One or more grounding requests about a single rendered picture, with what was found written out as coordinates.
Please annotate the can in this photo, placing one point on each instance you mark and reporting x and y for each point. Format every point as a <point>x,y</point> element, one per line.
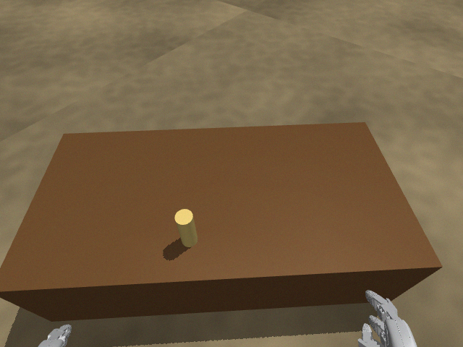
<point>186,227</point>

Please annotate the right robot hand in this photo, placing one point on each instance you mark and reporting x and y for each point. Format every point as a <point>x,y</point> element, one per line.
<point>393,331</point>

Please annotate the left robot hand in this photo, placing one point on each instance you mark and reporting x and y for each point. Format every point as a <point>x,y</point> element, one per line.
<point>58,337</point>

